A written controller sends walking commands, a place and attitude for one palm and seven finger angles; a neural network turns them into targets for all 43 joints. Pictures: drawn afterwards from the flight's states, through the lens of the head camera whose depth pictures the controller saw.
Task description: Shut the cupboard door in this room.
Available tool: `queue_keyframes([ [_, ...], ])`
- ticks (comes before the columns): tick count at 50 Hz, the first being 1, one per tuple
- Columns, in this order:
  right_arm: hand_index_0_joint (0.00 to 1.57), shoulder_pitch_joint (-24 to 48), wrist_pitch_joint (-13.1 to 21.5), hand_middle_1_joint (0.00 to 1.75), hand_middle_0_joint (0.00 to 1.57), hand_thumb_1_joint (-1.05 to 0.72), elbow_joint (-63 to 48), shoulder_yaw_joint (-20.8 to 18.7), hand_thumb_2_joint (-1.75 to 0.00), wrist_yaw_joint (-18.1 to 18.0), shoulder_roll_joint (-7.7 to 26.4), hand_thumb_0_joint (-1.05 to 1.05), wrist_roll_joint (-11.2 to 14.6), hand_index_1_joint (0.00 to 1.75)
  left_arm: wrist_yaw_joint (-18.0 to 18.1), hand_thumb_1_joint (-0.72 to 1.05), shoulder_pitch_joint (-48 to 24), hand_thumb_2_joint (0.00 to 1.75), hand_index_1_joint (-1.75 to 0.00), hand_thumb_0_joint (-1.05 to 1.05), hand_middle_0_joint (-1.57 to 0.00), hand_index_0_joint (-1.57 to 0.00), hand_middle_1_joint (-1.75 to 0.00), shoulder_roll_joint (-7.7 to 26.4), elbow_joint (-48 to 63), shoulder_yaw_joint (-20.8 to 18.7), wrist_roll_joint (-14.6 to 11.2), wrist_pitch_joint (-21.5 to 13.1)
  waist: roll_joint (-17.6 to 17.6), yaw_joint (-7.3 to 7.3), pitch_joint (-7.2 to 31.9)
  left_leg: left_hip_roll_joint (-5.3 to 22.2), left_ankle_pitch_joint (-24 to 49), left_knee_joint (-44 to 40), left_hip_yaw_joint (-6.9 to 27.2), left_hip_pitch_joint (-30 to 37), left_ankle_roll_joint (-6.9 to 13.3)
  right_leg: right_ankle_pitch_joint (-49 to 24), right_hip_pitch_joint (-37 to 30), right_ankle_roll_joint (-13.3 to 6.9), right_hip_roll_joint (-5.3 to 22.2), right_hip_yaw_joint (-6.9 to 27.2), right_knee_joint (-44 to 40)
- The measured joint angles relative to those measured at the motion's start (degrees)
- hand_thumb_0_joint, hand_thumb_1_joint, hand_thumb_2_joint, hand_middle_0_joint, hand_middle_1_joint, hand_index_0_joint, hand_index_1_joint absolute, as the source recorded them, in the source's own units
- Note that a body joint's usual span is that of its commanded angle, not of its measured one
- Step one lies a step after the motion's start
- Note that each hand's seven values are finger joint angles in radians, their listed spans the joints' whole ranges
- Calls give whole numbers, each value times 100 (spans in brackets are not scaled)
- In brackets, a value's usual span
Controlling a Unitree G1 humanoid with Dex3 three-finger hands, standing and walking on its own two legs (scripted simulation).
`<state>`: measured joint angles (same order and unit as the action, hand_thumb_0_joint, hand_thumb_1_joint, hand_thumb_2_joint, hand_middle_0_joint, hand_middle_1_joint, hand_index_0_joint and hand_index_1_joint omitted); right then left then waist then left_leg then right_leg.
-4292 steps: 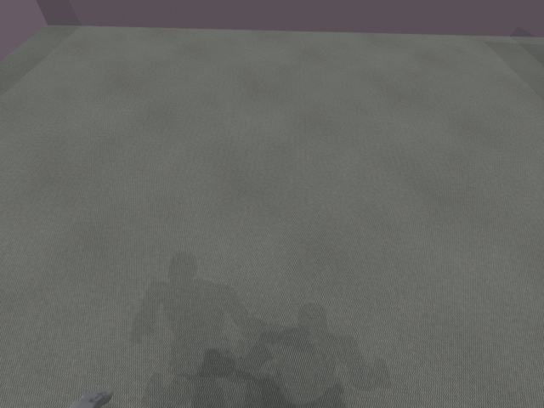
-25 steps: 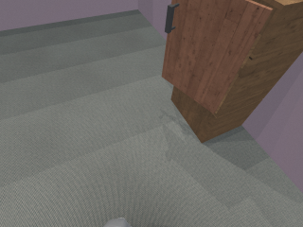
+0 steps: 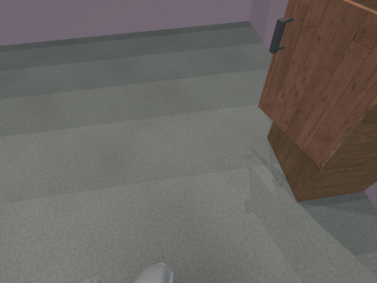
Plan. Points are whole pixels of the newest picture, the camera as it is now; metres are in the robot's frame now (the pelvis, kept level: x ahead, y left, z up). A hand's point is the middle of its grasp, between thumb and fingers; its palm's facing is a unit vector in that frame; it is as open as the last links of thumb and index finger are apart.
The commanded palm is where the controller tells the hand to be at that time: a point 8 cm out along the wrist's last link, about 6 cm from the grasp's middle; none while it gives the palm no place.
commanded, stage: walk to a spot facing it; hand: left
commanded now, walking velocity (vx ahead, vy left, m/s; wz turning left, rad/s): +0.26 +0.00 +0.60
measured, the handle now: (281, 35) +0.95 -0.35 +0.02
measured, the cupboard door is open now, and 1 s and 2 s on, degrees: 19 19 19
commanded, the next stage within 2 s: turn to face it in 1.30 s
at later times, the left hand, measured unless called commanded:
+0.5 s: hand out of the picture +0.12 +0.25 -0.15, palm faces +0.27 -0.93 -0.26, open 7.4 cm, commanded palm none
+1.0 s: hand out of the picture +0.09 +0.19 -0.18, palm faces +0.66 -0.74 -0.15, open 7.3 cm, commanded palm none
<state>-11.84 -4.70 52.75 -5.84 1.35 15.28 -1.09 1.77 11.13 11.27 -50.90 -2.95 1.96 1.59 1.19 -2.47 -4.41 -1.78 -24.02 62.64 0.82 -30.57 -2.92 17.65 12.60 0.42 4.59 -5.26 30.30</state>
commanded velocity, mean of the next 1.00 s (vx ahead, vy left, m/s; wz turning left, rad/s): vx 0.33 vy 0.00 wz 0.52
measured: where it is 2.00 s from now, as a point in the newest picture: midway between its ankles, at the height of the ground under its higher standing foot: (140, 221)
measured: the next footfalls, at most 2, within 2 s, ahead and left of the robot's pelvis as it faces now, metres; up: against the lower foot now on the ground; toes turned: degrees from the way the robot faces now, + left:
left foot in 0.18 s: +0.03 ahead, +0.14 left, +0.00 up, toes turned +13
right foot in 0.54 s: +0.25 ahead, -0.07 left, +0.00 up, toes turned +12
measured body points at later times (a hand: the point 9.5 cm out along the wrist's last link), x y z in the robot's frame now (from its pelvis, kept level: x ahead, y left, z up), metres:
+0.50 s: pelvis +0.08 +0.01 +0.00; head +0.11 +0.01 +0.45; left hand +0.10 +0.30 -0.13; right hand +0.15 -0.22 -0.16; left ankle -0.01 +0.13 -0.74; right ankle +0.20 -0.09 -0.72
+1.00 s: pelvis +0.23 +0.09 -0.01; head +0.27 +0.14 +0.44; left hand +0.06 +0.23 -0.17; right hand +0.49 -0.03 -0.14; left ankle +0.25 +0.22 -0.72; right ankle +0.21 -0.08 -0.74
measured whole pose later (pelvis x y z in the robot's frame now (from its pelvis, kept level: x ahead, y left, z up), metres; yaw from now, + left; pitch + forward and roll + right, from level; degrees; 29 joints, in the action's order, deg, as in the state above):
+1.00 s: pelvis +0.23 +0.09 -0.01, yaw +36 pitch +1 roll -1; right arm -5.0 -0.3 51.9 -2.9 3.3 11.6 -1.6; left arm -0.1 23.4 9.1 -58.7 -3.5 2.1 -3.5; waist -1.9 3.1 -6.0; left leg 3.5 -16.0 37.8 -7.4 -27.3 1.9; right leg 22.6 1.2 4.5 9.1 -22.4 26.0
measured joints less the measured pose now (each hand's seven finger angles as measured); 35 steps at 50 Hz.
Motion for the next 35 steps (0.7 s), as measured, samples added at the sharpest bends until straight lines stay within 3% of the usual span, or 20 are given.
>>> queue_keyframes([
  [4, 20, 28, 17, 30, 20, -91, -37, 84, -89, 32, -71, 1, 29, 30, -39, 91, 33, 90, -30, 0, -20, -20, -30, 2, 7, 3, 7, -82, -202, 33, -98, 246, -139, -1029, -270, 560, -24, 115, -89, 58, 243, -357, 78],
  [7, 20, 70, 67, 30, 20, -91, -24, 166, -89, 53, -133, 1, 29, 30, -104, 91, 116, 90, -30, 0, -20, -20, -30, 49, 1, -31, 9, -139, -328, 145, -122, 309, -176, -1982, -453, 1048, 57, 295, -90, 149, 411, -616, 291],
  [9, 20, 50, 169, 30, 20, -91, -68, 220, -89, 74, -148, 1, 16, 30, -154, 91, 259, 90, -30, 0, -20, -20, -30, 119, -22, -72, -22, -137, -399, 196, -42, 269, 232, -2825, -508, 1417, 183, 536, 25, 237, 550, -743, 665],
  [10, 20, 63, 240, 30, 20, -91, -89, 230, -89, 73, -165, 1, -9, 30, -176, 91, 308, 90, -30, 0, -20, -20, -30, 164, -60, -107, -40, -98, -434, 212, -25, 225, 688, -2820, -475, 1357, 273, 877, 205, 272, 570, -642, 1147],
  [12, 20, 78, 367, 30, 20, -91, -100, 276, -89, 38, -245, 1, -42, 30, -193, 91, 368, 90, -30, 0, -20, -20, -30, 273, -182, -153, -16, 45, -509, 267, -24, 180, 593, -2625, -482, 1347, 389, 1295, 680, 244, 429, -214, 2283],
  [15, 20, -115, 492, 30, 20, -91, -125, 342, -89, -44, -337, 0, -61, 30, -242, 91, 387, 90, -30, 1, -20, -20, -30, 352, -314, -201, 6, 117, -447, 222, 68, 156, 485, -2913, -360, 1570, 412, 950, 1262, 224, 234, 60, 3128],
  [18, 20, -327, 543, 30, 20, -91, -16, 378, -89, -103, -381, 0, -59, 30, -309, 91, 292, 90, -30, 1, -19, -20, -30, 361, -255, -206, -2, 60, -316, 188, 76, 132, 647, -3349, -175, 1868, 395, 496, 1593, 270, 167, 202, 2957],
  [23, 20, -613, 495, 30, 20, -91, 268, 376, -89, -95, -388, 0, -58, 30, -381, 91, 51, 90, -30, 1, -19, -20, -30, 291, -33, -172, -28, -56, -111, 144, 70, 119, 622, -3662, 115, 2239, 330, 13, 1589, 321, 108, 271, 1529],
  [27, 20, -815, 417, 30, 21, -91, 429, 325, -89, -68, -367, 1, -27, 30, -413, 91, 48, 90, -30, 1, -19, -20, -30, 267, 127, -143, -15, -251, -33, 117, 173, 112, 60, -3087, 320, 2229, 283, -220, 1012, 278, -64, 143, 384],
  [30, 20, -722, 305, 30, 20, -91, 539, 243, -89, -61, -273, 1, 5, 30, -304, 91, 20, 90, -30, 0, -19, -20, -30, 110, 130, -104, 9, -385, 114, 146, 122, 69, -575, -870, 362, 1397, 445, -353, 937, -81, -40, -142, 684],
  [32, 20, -592, 283, 30, 20, -91, 538, 201, -89, -37, -227, 1, -31, 30, -236, 91, 131, 90, -30, 0, -20, -20, -30, -1, 86, -79, 9, -388, 102, 156, 143, 100, -209, 260, 146, 799, 446, -255, 712, -154, 20, -301, 510],
  [35, 20, -385, 295, 30, 20, -91, 426, 156, -89, 21, -212, 1, -51, 30, -182, 91, 353, 90, -30, 0, -20, -20, -30, -131, -99, -63, 6, -392, 11, 107, 216, 303, 501, 804, -121, 163, 355, -352, 298, -137, 72, -535, -53],
])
